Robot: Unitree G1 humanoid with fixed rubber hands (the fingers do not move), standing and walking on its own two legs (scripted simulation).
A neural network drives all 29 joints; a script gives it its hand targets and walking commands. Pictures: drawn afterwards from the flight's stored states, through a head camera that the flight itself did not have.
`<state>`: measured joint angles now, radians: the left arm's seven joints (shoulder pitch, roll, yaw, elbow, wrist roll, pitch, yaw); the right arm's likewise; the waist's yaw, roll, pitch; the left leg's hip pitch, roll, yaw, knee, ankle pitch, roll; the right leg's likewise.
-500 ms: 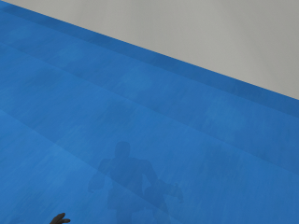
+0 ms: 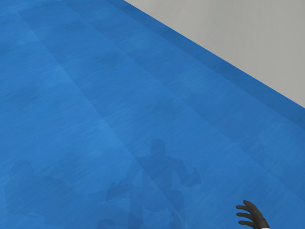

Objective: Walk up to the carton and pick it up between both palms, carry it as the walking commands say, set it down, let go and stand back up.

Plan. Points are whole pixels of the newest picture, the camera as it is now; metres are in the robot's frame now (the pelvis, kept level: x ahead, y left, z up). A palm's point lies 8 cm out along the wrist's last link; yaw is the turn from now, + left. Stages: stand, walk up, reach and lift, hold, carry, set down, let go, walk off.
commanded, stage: walk up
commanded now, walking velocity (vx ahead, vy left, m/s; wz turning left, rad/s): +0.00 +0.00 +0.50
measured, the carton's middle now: out of the picture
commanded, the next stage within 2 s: none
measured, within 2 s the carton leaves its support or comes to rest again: neither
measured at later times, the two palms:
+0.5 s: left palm out of the picture +0.04 +0.26 -0.09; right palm out of the picture +0.12 -0.29 -0.12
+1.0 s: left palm out of the picture -0.11 +0.29 -0.12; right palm (219, 210) +0.20 -0.16 -0.08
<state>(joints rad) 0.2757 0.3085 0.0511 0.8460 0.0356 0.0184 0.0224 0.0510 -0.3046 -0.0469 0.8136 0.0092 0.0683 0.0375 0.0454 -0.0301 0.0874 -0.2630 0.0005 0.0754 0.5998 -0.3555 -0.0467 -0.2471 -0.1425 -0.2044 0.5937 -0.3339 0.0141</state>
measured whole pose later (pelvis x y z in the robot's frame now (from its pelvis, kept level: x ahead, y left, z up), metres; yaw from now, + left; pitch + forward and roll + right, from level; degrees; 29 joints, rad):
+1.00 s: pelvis -0.04 +0.00 +0.01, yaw +30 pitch +0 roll -1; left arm 0.18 0.31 0.06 0.80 0.03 0.07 0.00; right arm 0.14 -0.27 -0.04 0.75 -0.02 0.03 0.01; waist 0.02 -0.03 0.11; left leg -0.25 -0.04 -0.02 0.48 -0.23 0.05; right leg -0.47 -0.07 -0.03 1.09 -0.44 0.06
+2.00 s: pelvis +0.22 +0.32 +0.01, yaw +54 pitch -1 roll +1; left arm 0.07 0.24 0.03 0.80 0.02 -0.03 -0.04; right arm 0.37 -0.26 -0.04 0.98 -0.02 -0.07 0.02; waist -0.06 0.00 0.06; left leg -0.02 -0.03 -0.01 0.37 -0.33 0.01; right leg -0.52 -0.12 -0.08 0.66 -0.16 0.07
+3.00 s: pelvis +0.42 +0.78 +0.00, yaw +60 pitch +0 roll +0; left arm 0.00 0.21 0.04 0.87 0.02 -0.02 -0.05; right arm 0.48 -0.18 -0.04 1.09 -0.01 -0.08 0.00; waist -0.09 -0.02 0.08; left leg 0.10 0.04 0.13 0.26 -0.36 -0.02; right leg -0.53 -0.09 -0.12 0.62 -0.11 0.02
